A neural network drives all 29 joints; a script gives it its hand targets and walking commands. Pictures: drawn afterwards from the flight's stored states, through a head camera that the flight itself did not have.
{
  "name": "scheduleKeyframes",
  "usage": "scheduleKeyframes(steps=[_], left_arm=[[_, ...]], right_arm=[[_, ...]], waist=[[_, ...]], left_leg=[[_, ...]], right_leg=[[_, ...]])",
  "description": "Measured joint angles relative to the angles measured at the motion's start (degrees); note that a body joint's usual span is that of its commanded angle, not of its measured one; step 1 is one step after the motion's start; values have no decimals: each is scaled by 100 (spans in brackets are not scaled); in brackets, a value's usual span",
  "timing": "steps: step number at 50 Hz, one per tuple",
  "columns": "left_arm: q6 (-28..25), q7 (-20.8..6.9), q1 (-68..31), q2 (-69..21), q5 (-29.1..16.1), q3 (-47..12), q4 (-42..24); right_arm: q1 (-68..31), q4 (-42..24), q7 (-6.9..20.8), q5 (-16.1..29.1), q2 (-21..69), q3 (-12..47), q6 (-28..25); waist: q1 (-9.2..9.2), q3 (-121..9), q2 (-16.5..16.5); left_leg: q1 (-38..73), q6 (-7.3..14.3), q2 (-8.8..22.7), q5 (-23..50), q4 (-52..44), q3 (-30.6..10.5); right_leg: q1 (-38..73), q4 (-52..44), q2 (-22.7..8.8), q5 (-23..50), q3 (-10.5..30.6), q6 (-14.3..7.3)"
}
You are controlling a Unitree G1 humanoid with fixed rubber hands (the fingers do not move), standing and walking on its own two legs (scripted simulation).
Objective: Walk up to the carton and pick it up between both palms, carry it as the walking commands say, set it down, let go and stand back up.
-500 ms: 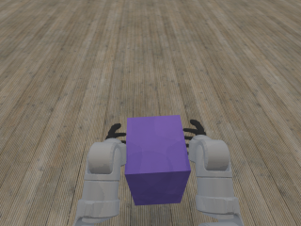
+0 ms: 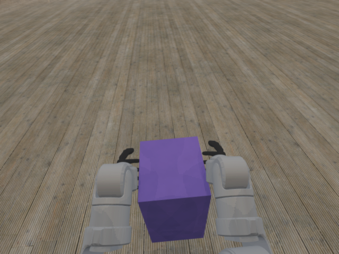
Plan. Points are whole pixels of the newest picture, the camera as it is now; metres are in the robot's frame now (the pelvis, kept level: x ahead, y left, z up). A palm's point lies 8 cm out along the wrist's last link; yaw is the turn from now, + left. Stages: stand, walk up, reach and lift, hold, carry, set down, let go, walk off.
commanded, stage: carry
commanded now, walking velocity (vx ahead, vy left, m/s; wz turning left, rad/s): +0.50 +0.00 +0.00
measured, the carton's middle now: (173, 192) +0.31 +0.00 +0.00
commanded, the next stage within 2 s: none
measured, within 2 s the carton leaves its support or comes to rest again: neither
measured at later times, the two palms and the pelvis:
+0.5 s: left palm (166, 96) +0.71 +0.03 +0.05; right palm (222, 97) +0.71 -0.20 +0.04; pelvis +0.37 -0.07 -0.02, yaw -1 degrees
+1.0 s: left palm (178, 43) +1.25 -0.04 +0.07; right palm (214, 40) +1.30 -0.26 +0.07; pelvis +0.94 -0.20 -0.03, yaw +2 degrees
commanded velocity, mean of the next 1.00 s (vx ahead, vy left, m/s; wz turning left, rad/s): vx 0.50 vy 0.00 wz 0.00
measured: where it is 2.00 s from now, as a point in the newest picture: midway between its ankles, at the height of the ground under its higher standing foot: (210, 103)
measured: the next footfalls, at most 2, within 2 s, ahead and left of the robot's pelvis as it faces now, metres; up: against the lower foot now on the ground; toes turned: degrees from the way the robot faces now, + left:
right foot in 0.10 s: +0.05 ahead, -0.07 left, +0.00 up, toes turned -5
left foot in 0.36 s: +0.31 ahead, +0.04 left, +0.00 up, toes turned +17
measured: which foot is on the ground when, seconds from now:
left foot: down 0.00-0.12, up 0.14-0.34, down 0.36-0.62, up 0.64-0.94, down 0.96-1.00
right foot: up 0.00-0.08, down 0.10-0.42, up 0.44-0.58, down 0.60-0.96, up 0.98-1.00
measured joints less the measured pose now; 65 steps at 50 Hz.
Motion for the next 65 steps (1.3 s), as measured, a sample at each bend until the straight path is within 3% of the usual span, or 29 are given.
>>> scheduleKeyframes(steps=[2, 4, 7, 9, 12, 15, 18, 19, 20, 21, 23, 25, 27, 30, 31, 35, 38, 41, 45, 47, 48, 50, 52, 54, 58, 60, 61, 63, 65], left_arm=[[-99, 65, -33, -25, 29, 31, 0], [-228, -13, -117, -85, 64, 81, 4], [-412, -116, -253, -144, 43, -16, 133], [-395, -125, -210, -123, -25, -89, 113], [-293, -58, -193, -114, -129, -101, -413], [-362, -52, -178, -113, -159, -90, -914], [-379, -107, -155, -103, -173, 45, -1304], [-400, -144, -145, -97, -195, 129, -1373], [-439, -163, -82, -73, -215, 210, -1429], [-453, -173, 18, -30, -245, 295, -1500], [-444, -85, 125, 14, -351, 374, -1622], [-530, -84, 114, 12, -322, 319, -1602], [-645, -210, -1, -35, -329, 192, -1564], [-729, -379, -60, -73, -203, -76, -1423], [-778, -397, -55, -78, -125, -190, -1305], [-796, -204, -89, -83, 20, -405, -1156], [-670, -131, -6, -50, -75, -477, -1457], [-587, -102, -27, -58, -135, -377, -1682], [-453, -126, 77, -21, -379, -203, -2152], [-375, -162, 101, -5, -452, -101, -2308], [-381, -217, 104, 13, -402, 0, -2334], [-473, -178, -19, -54, -318, 263, -2233], [-440, 93, -49, -63, -386, 276, -2064], [-388, 93, -20, -47, -381, 165, -1792], [-242, -409, 41, -28, -329, 4, -1339], [-194, -438, 85, -16, -289, -209, -1322], [-221, -429, 82, -20, -243, -313, -1277], [-340, -383, -4, -44, -87, -453, -1029], [-438, -245, -208, -127, 44, -429, -812]], right_arm=[[-73, -55, -131, 18, 27, 68, -18], [-40, -304, -189, 24, 16, 54, -12], [110, -758, -215, 154, -43, -147, -34], [269, -845, -229, 345, -101, -179, -76], [206, -1146, -206, 491, -80, -214, -111], [142, -1435, -119, 463, -50, -109, -281], [32, -1551, -18, 330, -9, 70, -361], [17, -1489, 36, 251, 2, 133, -433], [25, -1344, 72, 205, 0, 252, -527], [-20, -1131, 102, 165, 13, 363, -611], [-155, -959, 61, 91, 62, 501, -630], [-52, -1252, -13, 155, 27, 620, -564], [209, -1891, -53, 312, -66, 554, -485], [461, -2371, 51, 527, -170, 302, -393], [514, -2390, 129, 544, -201, 218, -407], [468, -2383, -122, 922, -178, 0, -419], [451, -2542, -500, 1069, -172, 187, -379], [302, -2411, -104, 708, -110, 149, -483], [112, -2254, 118, 396, -35, 220, -629], [61, -2187, 165, 253, -13, 316, -651], [26, -2053, 179, 203, 0, 421, -708], [-105, -1774, 168, 40, 42, 568, -793], [-148, -1593, 133, -85, 63, 638, -713], [-5, -1560, 86, -52, 10, 612, -584], [375, -1724, 16, 190, -133, 358, -292], [518, -1977, -37, 430, -195, 239, -156], [558, -2086, -108, 555, -215, 178, -120], [549, -2137, -304, 775, -219, 51, -104], [367, -2075, -637, 895, -141, -57, -178]], waist=[[-13, 135, 188], [-82, 318, 296], [-259, 671, 457], [-213, 735, 247], [-129, 922, 1], [-12, 1083, -151], [72, 1175, -283], [122, 1177, -418], [166, 1180, -659], [160, 1142, -697], [-27, 1159, -235], [-344, 1234, 232], [-619, 1536, 484], [-694, 1828, 452], [-738, 1873, 490], [-787, 1921, 354], [-580, 1828, 48], [-243, 1749, -413], [224, 1634, -399], [369, 1514, -41], [454, 1437, 49], [515, 1460, -122], [351, 1566, -53], [94, 1631, 115], [-354, 1651, 329], [-531, 1631, 375], [-632, 1624, 461], [-748, 1381, 426], [-779, 1408, 380]], left_leg=[[122, -67, 119, -145, -23, 29], [220, -194, 227, -296, 23, -77], [34, -230, 462, -511, 1101, -481], [-359, -135, 182, -750, 2171, -759], [-1288, 83, -49, -663, 3319, -545], [-1960, 133, -210, 52, 2811, -159], [-1977, 244, -493, 716, 997, 264], [-1817, 633, -579, 450, 758, 481], [-1583, 732, -694, 305, 691, 673], [-1415, 673, -686, 194, 675, 819], [-1217, 579, -410, -219, 933, 885], [-929, 313, -230, -560, 992, 773], [-379, 78, -124, -781, 767, 561], [623, -231, 184, -979, 399, 442], [736, -188, 408, -1020, 745, 250], [-337, 42, 22, -862, 3907, -1327], [-1528, 75, -131, -605, 4986, -1275], [-2765, 176, -178, -681, 5035, -770], [-3325, 333, -445, 463, 2275, 47], [-2852, 490, -588, 1885, 248, 592], [-2670, 1052, -532, 2221, 144, 768], [-2489, 1291, -524, 1293, 845, 1019], [-2065, 1103, -540, 653, 1043, 1090], [-1525, 781, -518, 313, 938, 1032], [-346, 385, -278, -294, 574, 888], [236, 161, -77, -588, 473, 775], [427, 106, 125, -722, 628, 646], [86, 137, 278, -401, 1763, 67], [-607, 167, 78, -445, 3504, -745]], right_leg=[[-663, 679, 122, -448, 31, 67], [-1019, 9, 214, -263, -45, 22], [-594, -637, 361, 80, -494, -457], [-272, -851, 356, -140, -563, -629], [160, -1450, 399, -169, -562, -692], [721, -2121, 451, -203, -503, -675], [1322, -2420, 448, -405, -380, -576], [1380, -2149, 338, -565, -311, -497], [1246, -1501, 88, -647, -228, -366], [748, -175, -17, -197, 22, -102], [-638, 3170, 364, -920, 699, 361], [-1929, 5097, 616, -2092, 1155, 394], [-2855, 4432, 355, -2029, 1182, 230], [-2963, 369, -40, 972, 570, 162], [-2752, 283, 12, 1489, 299, -100], [-1959, 297, 231, 176, -182, -480], [-1269, -555, 326, 97, -327, -602], [-380, -1507, 345, 4, -380, -727], [995, -2454, 492, -21, -340, -399], [1359, -1862, 621, -55, -366, -52], [1188, -866, 592, 95, -286, 125], [172, 1975, 457, 75, 384, 416], [-836, 3879, 426, 29, 812, 437], [-1736, 4263, 221, -46, 910, 313], [-2727, 1622, -298, 200, 663, 145], [-2615, -157, -334, 1510, 415, 72], [-2430, -202, -251, 2112, 214, -52], [-1995, -224, -159, 793, -45, -204], [-1725, -224, -59, 565, -225, -331]])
